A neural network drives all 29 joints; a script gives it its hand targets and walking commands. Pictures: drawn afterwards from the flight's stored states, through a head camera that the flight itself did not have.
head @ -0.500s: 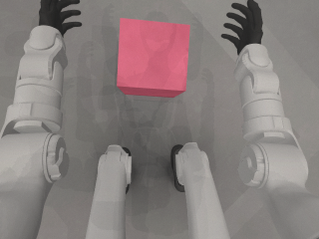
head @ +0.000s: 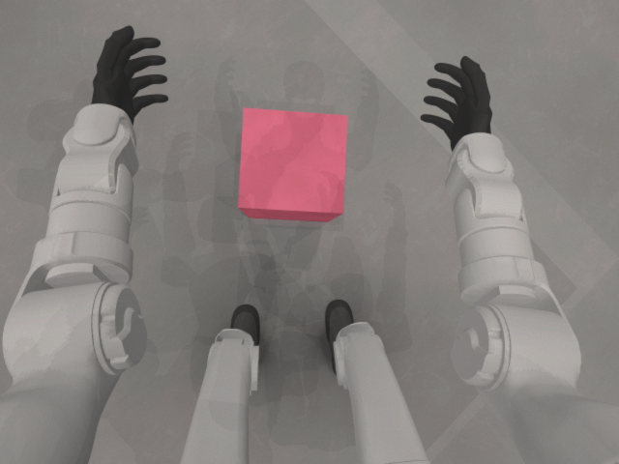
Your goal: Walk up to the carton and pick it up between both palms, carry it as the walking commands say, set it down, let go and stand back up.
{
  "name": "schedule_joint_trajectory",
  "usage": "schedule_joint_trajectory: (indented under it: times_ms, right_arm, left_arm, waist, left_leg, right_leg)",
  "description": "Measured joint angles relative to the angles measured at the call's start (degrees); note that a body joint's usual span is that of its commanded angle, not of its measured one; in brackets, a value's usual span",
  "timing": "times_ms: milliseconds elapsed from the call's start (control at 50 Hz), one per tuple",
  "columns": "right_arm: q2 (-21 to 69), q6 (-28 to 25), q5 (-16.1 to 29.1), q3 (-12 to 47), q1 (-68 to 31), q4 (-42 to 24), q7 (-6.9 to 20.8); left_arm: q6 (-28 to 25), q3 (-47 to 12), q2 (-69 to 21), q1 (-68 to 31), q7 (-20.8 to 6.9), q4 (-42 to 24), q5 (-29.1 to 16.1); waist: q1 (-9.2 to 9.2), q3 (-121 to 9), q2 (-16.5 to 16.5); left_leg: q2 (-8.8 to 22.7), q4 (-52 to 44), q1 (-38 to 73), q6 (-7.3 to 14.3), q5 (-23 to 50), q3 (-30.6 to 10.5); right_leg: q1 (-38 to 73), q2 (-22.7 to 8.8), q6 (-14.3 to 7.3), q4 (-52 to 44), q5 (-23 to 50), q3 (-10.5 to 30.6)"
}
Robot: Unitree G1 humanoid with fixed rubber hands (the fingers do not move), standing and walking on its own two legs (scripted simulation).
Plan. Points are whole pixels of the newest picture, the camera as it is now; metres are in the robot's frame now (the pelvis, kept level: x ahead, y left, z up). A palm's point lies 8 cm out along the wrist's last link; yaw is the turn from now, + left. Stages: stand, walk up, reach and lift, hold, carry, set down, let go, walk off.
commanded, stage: let go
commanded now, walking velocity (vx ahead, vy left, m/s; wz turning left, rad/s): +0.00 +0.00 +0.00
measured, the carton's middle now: (292, 173) +0.52 -0.01 -0.54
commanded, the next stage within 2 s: stand in 1.32 s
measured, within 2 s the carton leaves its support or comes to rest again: neither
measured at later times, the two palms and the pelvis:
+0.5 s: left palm (58, 237) +0.37 +0.22 -0.02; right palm (538, 243) +0.35 -0.23 -0.02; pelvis +0.04 -0.01 +0.07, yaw +0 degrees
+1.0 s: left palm out of the picture +0.24 +0.23 +0.04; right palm (614, 377) +0.24 -0.24 +0.04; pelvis +0.08 +0.00 +0.11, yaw +0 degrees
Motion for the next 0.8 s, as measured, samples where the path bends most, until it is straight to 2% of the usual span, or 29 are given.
schedule_joint_trajectory:
  times_ms: [140,280,400,500,600,800]
  right_arm:
    - [0.97,-0.79,-3.09,-0.16,3.83,-1.38,1.08]
    - [0.55,-0.68,-2.52,6.00,18.92,-10.22,3.00]
    - [-0.60,-1.60,-0.07,10.77,33.37,-14.82,4.79]
    - [-1.38,-3.32,1.88,12.96,41.70,-14.57,5.47]
    - [-1.79,-5.01,2.60,14.72,49.22,-14.65,5.54]
    - [-1.92,-6.49,4.26,18.62,65.87,-18.45,4.93]
  left_arm:
    - [-0.73,0.91,-2.37,4.52,0.70,-2.03,3.00]
    - [-0.46,-3.66,-5.16,20.51,3.06,-13.67,2.67]
    - [-1.56,-7.22,-5.29,35.48,2.49,-19.54,-0.20]
    - [-3.62,-8.92,-4.84,43.82,1.34,-19.01,-2.51]
    - [-5.46,-11.00,-5.16,51.52,0.85,-18.87,-3.07]
    - [-7.18,-14.52,-5.03,69.18,0.47,-23.92,-4.48]
  waist:
    - [0.24,0.33,-0.14]
    - [1.00,0.11,-0.30]
    - [1.13,0.56,-0.23]
    - [1.21,1.01,-0.69]
    - [1.49,2.23,-0.93]
    - [1.93,6.01,-0.83]
  left_leg:
    - [0.14,-2.45,2.75,0.06,0.22,0.19]
    - [0.37,-6.54,9.24,0.05,0.40,0.21]
    - [0.54,-12.26,20.89,-0.05,1.15,-0.06]
    - [0.79,-16.58,32.20,-0.15,1.34,-0.09]
    - [1.14,-20.22,42.78,-0.10,1.21,0.04]
    - [1.87,-28.75,63.64,0.18,1.63,0.45]
  right_leg:
    - [2.60,-0.02,-0.10,-2.30,0.23,0.18]
    - [8.93,0.01,-0.43,-6.22,0.40,0.35]
    - [20.46,-0.14,-0.82,-11.59,0.96,0.19]
    - [31.57,-0.20,-1.15,-15.50,0.99,0.13]
    - [42.06,-0.13,-1.45,-19.10,0.91,0.18]
    - [63.02,-0.01,-1.68,-28.17,1.79,0.49]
